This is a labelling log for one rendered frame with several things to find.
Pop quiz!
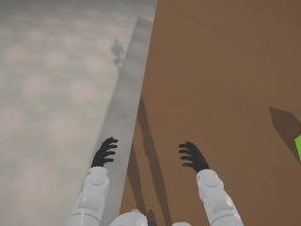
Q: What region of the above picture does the left robot forearm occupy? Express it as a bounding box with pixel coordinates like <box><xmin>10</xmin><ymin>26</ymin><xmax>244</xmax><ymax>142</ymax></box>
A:
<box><xmin>66</xmin><ymin>166</ymin><xmax>110</xmax><ymax>226</ymax></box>

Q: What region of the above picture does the left robot thigh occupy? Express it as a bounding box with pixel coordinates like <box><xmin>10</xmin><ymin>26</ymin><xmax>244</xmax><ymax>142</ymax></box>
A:
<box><xmin>109</xmin><ymin>212</ymin><xmax>148</xmax><ymax>226</ymax></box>

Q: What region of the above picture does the robot right hand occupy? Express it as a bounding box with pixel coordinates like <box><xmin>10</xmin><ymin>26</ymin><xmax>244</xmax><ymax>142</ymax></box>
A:
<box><xmin>179</xmin><ymin>141</ymin><xmax>210</xmax><ymax>173</ymax></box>

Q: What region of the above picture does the right robot forearm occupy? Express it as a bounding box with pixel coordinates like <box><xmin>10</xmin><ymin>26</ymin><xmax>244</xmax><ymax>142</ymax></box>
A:
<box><xmin>197</xmin><ymin>169</ymin><xmax>244</xmax><ymax>226</ymax></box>

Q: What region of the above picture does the robot left hand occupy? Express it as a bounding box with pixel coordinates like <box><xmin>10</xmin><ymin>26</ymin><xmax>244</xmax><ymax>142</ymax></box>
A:
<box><xmin>91</xmin><ymin>137</ymin><xmax>118</xmax><ymax>168</ymax></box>

